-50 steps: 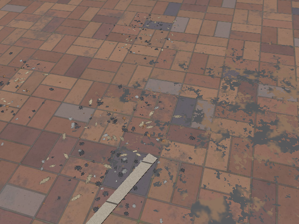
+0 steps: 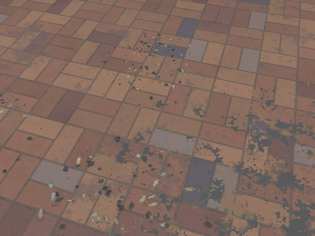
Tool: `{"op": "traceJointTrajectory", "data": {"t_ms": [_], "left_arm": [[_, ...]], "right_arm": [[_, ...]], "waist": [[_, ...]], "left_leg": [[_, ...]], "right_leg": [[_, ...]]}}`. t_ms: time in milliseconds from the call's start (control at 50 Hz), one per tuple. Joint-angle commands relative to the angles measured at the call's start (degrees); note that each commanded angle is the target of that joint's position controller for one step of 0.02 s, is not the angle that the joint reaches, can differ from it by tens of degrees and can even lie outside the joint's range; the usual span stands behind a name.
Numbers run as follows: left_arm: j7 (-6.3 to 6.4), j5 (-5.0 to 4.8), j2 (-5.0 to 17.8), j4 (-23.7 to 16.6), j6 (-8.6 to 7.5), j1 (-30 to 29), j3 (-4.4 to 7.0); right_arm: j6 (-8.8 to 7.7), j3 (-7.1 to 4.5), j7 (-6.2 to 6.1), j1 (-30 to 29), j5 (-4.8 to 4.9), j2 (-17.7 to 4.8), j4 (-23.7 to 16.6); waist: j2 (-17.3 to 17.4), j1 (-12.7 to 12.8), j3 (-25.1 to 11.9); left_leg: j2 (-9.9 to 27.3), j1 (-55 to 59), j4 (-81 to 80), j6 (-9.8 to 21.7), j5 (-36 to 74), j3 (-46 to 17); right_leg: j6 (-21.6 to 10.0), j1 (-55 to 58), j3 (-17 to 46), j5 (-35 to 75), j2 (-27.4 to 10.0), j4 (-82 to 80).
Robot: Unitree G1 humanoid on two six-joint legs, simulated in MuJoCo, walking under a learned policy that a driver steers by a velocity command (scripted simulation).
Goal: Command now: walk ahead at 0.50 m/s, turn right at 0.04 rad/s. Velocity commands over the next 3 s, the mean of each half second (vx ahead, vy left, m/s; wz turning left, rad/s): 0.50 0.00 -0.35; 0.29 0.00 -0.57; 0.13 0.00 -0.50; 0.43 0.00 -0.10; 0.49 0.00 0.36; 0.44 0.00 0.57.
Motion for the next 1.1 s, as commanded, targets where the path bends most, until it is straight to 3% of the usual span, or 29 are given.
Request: {"op": "traceJointTrajectory", "data": {"t_ms": [20, 80, 100, 120, 140, 160, 180, 200, 220, 260, 300, 360, 460, 540, 580, 620, 640, 660, 680, 700, 720, 740, 760, 780, 800, 820, 880, 1000, 1100], "left_arm": [[0.7, 0.41, 8.0, -0.4, -0.29, 4.3, 1.34], [1.37, 0.91, 9.4, -0.1, 0.2, 2.5, 1.66], [1.4, 0.98, 10.0, -0.3, 0.26, 1.3, 1.83], [1.15, 0.71, 10.1, -0.5, 0.35, 0.2, 1.8], [0.89, -0.01, 8.9, -1.7, 0.09, -0.4, 1.38], [0.52, -2.42, 2.1, -3.3, 0.17, 5.8, -0.05], [1.12, -0.97, 7.8, -2.2, 0.78, 5.0, 1.61], [1.09, -0.37, 8.8, -3.1, 1.12, 0.7, 2.38], [0.69, -0.25, 7.2, -3.7, 1.13, -2.1, 2.16], [-0.14, 0.98, 5.5, -3.8, 2.47, -2.8, 2.39], [-0.95, 1.22, 3.8, -4.2, 3.81, -3.1, 2.37], [-1.63, 1.17, 3.4, -6.6, 4.68, -8.5, 2.49], [-2.61, 1.1, 2.6, -11.0, 4.41, -19.4, 1.66], [-3.16, 1.5, 3.0, -14.0, 4.34, -26.0, 1.22], [-3.16, 1.7, 3.7, -14.7, 4.29, -26.3, 1.49], [-2.73, 1.99, 4.7, -13.8, 4.25, -22.3, 2.07], [-2.41, 2.08, 5.5, -12.1, 3.82, -16.8, 2.61], [-1.79, 2.53, 6.7, -9.7, 2.96, -8.9, 3.48], [-0.89, 3.25, 11.7, -8.2, 2.4, -2.4, 5.12], [-0.4, 2.0, 18.9, -10.5, 3.22, -6.3, 6.9], [0.13, 0.06, 18.2, -11.0, 4.13, -3.1, 6.84], [0.75, -0.13, 16.0, -10.9, 4.23, -7.1, 6.21], [0.85, -0.54, 12.2, -11.1, 4.18, -10.4, 5.33], [1.12, -1.0, 10.3, -11.3, 4.12, -12.4, 4.75], [1.21, -1.02, 9.0, -11.7, 4.06, -14.1, 4.23], [1.01, -0.79, 9.1, -11.9, 3.75, -13.9, 4.08], [0.6, -0.03, 12.0, -11.9, 3.12, -12.2, 4.76], [1.18, -0.08, 12.9, -12.5, 4.59, -8.0, 5.0], [1.52, 0.52, 13.5, -13.2, 5.61, -5.9, 5.34]], "right_arm": [[-0.96, -0.33, -0.23, -7.8, 0.08, -3.2, -5.3], [-1.82, -0.94, -0.64, -5.2, 0.12, -4.6, -5.5], [-2.24, -1.43, -1.07, -0.4, 0.14, -5.5, -4.1], [-2.87, -2.16, -1.67, 8.4, -0.09, -6.7, -1.3], [-3.51, -3.34, -2.54, 18.2, -1.39, -10.1, 0.9], [-3.27, -5.08, -2.95, 23.3, -2.82, -16.4, 0.9], [-2.43, -4.71, -2.34, 20.4, -0.91, -13.6, 0.4], [-2.25, -3.75, -2.18, 14.3, -0.02, -9.8, -0.4], [-2.6, -2.99, -2.0, 10.4, 0.22, -6.5, -1.0], [-3.36, -2.27, -2.42, 9.1, 0.42, -3.7, 0.0], [-4.44, -2.28, -2.52, 11.1, 0.64, -3.5, 1.0], [-5.3, -2.7, -2.57, 13.5, 0.82, -4.5, 2.1], [-5.23, -2.56, -2.81, 16.6, 0.6, -4.6, 3.5], [-4.62, -2.99, -3.46, 20.7, 0.47, -6.4, 4.9], [-3.87, -3.17, -3.85, 21.2, 0.29, -7.1, 5.3], [-2.99, -3.64, -4.26, 20.4, 0.11, -8.6, 5.2], [-2.32, -3.93, -4.34, 20.1, 0.16, -9.4, 5.0], [-1.81, -4.07, -4.23, 19.5, 0.66, -9.8, 4.5], [-1.96, -3.74, -4.0, 19.4, 1.17, -8.5, 2.7], [-2.15, -2.98, -3.17, 22.3, 2.49, -3.5, -1.5], [-2.37, -3.63, -3.18, 16.3, 1.42, -7.9, -2.3], [-2.69, -3.05, -3.23, 13.4, 2.15, -5.7, -3.4], [-2.76, -2.93, -3.49, 13.7, 1.81, -5.5, -2.7], [-1.95, -3.19, -3.54, 12.8, 0.57, -5.9, -3.1], [-0.75, -3.24, -3.47, 14.4, -0.55, -5.8, -2.9], [0.38, -3.29, -3.38, 15.2, -0.83, -5.4, -3.0], [1.93, -3.03, -3.29, 14.7, -0.37, -4.4, -4.1], [3.17, -3.14, -3.69, 5.8, 0.09, -6.4, -8.0], [3.24, -2.88, -4.16, 1.6, 0.7, -7.1, -10.1]], "waist": [[-5.3, 0.7, 3.4], [-5.7, -1.9, 2.1], [-6.2, -3.9, -0.3], [-4.9, -7.7, -5.0], [-2.4, -11.3, -11.5], [9.3, -9.4, -20.8], [5.0, -8.8, -20.7], [1.6, -6.2, -10.9], [0.1, -5.1, -5.2], [2.1, -2.6, -0.8], [1.9, -1.6, -1.0], [1.6, -1.3, 0.4], [1.5, -3.0, 2.7], [1.4, -4.9, 3.3], [1.8, -4.4, 2.8], [3.2, -2.2, 0.4], [3.1, -0.1, -2.6], [1.6, 3.2, -7.2], [-3.1, 5.8, -12.8], [-17.9, 1.0, -19.6], [-4.4, 3.6, -21.3], [-3.9, 1.9, -14.5], [-0.9, -0.4, -7.9], [-1.0, -2.2, -5.1], [-1.4, -3.8, -4.9], [-1.5, -4.5, -5.6], [-2.5, -4.9, -7.7], [-5.9, -1.8, -7.3], [-6.9, -0.3, -5.6]], "left_leg": [[-2.2, 0.5, -4.1, 0.9, 0.1, 1.8], [-4.3, 5.3, -7.8, 2.7, -6.9, 1.2], [-6.1, 11.9, -9.4, 3.5, -9.3, 1.6], [-7.0, 23.2, -13.3, 4.8, -7.5, 2.1], [0.5, 38.9, -13.9, 7.1, -9.1, -5.3], [18.7, 57.1, -16.1, 13.4, -14.6, -30.3], [20.6, 53.0, -21.8, 14.4, -16.9, -39.4], [18.1, 44.3, -23.6, 12.5, -19.8, -30.1], [15.5, 36.5, -26.5, 10.9, -17.3, -22.8], [11.0, 28.0, -29.5, 7.3, -10.9, -12.4], [10.1, 26.5, -30.6, 6.9, -5.3, -7.4], [9.2, 27.7, -31.8, 6.7, -0.6, -1.3], [7.2, 29.6, -31.5, 6.0, 6.2, 6.6], [9.7, 36.7, -29.6, 5.9, 12.5, 9.4], [10.6, 40.6, -25.7, 5.4, 22.0, 11.0], [10.7, 42.6, -16.3, 4.8, 40.0, 12.8], [10.3, 42.5, -7.1, 4.4, 44.7, 13.1], [9.3, 38.4, 5.8, 2.9, 38.9, 13.7], [6.9, 25.9, 23.2, 0.5, 16.1, 13.7], [-6.3, 1.3, 47.1, -3.6, -35.3, 10.0], [-4.6, -1.5, 47.9, -3.5, -31.6, -1.8], [-2.1, -3.0, 45.5, -3.1, -26.7, -3.0], [-0.4, -1.2, 39.2, -3.0, -24.0, -3.0], [0.6, 0.7, 34.9, -3.3, -23.2, -3.7], [0.4, 4.1, 32.6, -3.7, -22.4, -3.5], [0.0, 5.9, 30.5, -4.1, -22.1, -3.5], [-1.1, 6.1, 25.5, -5.0, -19.1, -2.8], [-1.6, 1.2, 17.8, -5.4, -14.6, -4.4], [-3.4, 0.6, 12.2, -4.6, -17.7, -6.1]], "right_leg": [[-5.6, -0.7, 7.7, 29.5, -16.8, -0.9], [-5.2, 3.3, 9.2, 41.9, -18.2, 5.8], [-4.5, 2.8, 9.2, 48.5, -17.6, 10.9], [-3.5, 0.2, 7.9, 48.7, -15.6, 20.3], [-2.6, -10.2, 6.7, 35.5, -13.1, 33.8], [0.4, -30.6, 1.6, 1.3, -4.2, 55.2], [-0.5, -36.1, 6.5, -15.1, -3.0, 62.5], [-0.8, -38.2, 8.0, -10.4, -6.5, 63.2], [-0.7, -37.5, 7.7, -6.3, -8.7, 60.8], [0.1, -34.0, 7.2, -3.3, -10.9, 57.2], [0.8, -33.5, 6.4, -1.3, -11.1, 57.0], [1.6, -39.1, 5.4, 4.6, -12.1, 54.6], [2.3, -40.4, 1.7, 14.2, -11.2, 38.4], [0.2, -39.0, -2.3, 12.6, -9.8, 29.4], [-1.6, -37.3, -3.7, 8.1, -8.1, 27.2], [-3.8, -31.4, -5.8, 2.0, -4.2, 26.1], [-5.0, -26.1, -6.1, 0.9, -1.8, 24.3], [-6.5, -15.8, -5.0, 5.7, -0.3, 18.8], [-9.4, -1.7, 6.0, 13.2, -8.9, 17.0], [-21.0, 16.0, 36.4, 37.8, -27.8, 16.0], [-21.0, 13.8, 34.2, 49.6, -27.1, 14.3], [-19.5, 7.7, 26.5, 52.3, -26.0, 13.9], [-16.0, -0.9, 21.8, 50.5, -22.5, 11.8], [-13.5, -6.0, 18.9, 47.2, -19.2, 10.4], [-12.4, -10.0, 16.9, 46.8, -17.2, 9.4], [-11.9, -11.6, 16.2, 48.2, -16.3, 9.3], [-10.8, -12.8, 15.0, 51.8, -14.2, 10.0], [-7.5, -9.8, 20.3, 39.4, -13.3, 10.2], [-8.3, -6.4, 26.1, 35.6, -14.3, 11.9]]}}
